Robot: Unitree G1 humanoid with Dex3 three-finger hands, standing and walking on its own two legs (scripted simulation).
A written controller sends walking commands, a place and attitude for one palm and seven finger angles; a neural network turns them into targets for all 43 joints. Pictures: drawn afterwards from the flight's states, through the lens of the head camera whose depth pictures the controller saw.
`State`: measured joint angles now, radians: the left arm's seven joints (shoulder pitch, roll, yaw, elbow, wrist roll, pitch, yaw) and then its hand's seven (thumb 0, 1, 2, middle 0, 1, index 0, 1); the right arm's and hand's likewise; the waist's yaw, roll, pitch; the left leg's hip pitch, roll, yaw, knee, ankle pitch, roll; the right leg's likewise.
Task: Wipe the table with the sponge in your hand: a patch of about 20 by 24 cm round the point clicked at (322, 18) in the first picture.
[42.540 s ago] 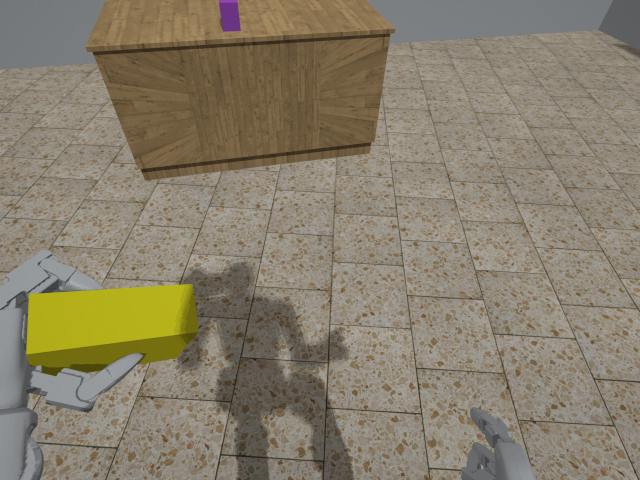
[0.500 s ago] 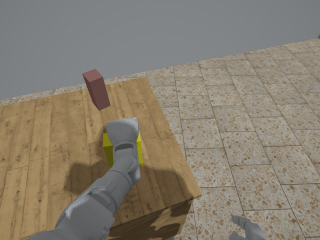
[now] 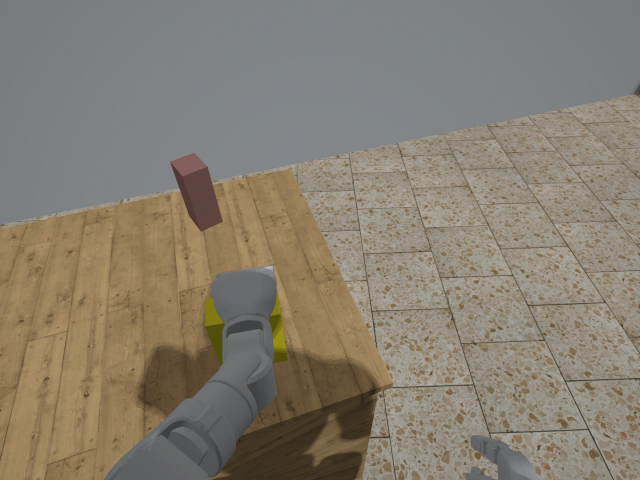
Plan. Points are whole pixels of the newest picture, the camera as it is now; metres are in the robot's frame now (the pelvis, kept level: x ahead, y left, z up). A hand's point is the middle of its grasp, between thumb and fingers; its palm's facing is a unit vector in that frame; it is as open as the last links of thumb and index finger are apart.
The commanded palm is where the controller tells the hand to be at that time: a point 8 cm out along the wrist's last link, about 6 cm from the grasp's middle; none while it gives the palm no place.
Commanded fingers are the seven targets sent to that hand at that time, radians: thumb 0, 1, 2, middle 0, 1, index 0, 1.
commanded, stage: wipe back along the third lane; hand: left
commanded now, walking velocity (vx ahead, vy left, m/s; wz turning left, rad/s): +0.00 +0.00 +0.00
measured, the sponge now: (251, 339) +0.34 +0.15 -0.05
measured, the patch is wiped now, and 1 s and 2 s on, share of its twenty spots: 0.95 0.95 0.95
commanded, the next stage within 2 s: slide back across to the middle lane in 0.92 s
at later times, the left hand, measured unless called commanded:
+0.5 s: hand (258, 335) +0.31 +0.13 +0.00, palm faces -0.04 -0.05 -1.00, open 9.5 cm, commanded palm +0.27 +0.11 +0.03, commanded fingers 0.00 0.10 1.30 -1.20 -1.60 -1.20 -1.60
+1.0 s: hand (258, 335) +0.31 +0.13 +0.00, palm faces -0.05 -0.06 -1.00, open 9.5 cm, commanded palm +0.27 +0.11 +0.03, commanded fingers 0.00 0.10 1.30 -1.20 -1.60 -1.20 -1.60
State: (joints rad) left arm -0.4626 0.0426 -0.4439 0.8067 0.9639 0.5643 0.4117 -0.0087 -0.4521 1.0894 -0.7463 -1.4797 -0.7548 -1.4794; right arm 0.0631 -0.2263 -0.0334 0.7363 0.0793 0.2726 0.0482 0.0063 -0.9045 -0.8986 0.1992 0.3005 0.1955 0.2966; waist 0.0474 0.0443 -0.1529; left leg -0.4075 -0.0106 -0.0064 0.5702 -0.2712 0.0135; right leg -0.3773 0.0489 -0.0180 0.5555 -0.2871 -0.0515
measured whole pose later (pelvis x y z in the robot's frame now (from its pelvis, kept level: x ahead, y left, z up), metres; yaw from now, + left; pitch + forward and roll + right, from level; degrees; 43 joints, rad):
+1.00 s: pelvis +0.00 -0.01 +0.00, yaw -1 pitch +4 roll +0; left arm -0.30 0.06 -0.47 0.61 0.99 0.58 0.37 0.00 -0.46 1.09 -0.76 -1.46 -0.77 -1.46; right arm 0.03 -0.23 -0.02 0.72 0.09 0.26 0.06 0.01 -0.90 -0.90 0.20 0.30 0.20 0.30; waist 0.07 0.05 -0.14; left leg -0.38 0.00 0.00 0.57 -0.28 0.00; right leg -0.36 0.06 -0.01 0.58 -0.30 -0.07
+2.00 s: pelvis -0.01 -0.01 +0.00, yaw +0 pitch +2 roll +0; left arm -0.17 0.21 -0.30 0.46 1.01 0.45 0.26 -0.01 -0.48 1.09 -0.80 -1.42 -0.81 -1.42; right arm 0.03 -0.25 -0.01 0.70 0.09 0.18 -0.01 0.01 -0.90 -0.90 0.20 0.30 0.20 0.30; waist 0.08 0.07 -0.10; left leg -0.33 -0.01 0.00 0.54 -0.26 0.00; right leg -0.31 0.05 -0.01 0.55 -0.29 -0.06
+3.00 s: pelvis -0.01 +0.00 -0.01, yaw +0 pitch +11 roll -1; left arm -0.60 0.29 -0.15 0.96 1.01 0.32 0.34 0.00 -0.50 1.09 -0.82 -1.40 -0.83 -1.40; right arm 0.16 -0.25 -0.03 0.73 0.08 0.19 -0.02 0.01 -0.90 -0.90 0.20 0.30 0.20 0.30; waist -0.01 0.05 -0.15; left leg -0.57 0.00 -0.01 0.66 -0.29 0.02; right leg -0.53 0.06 -0.02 0.62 -0.29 -0.04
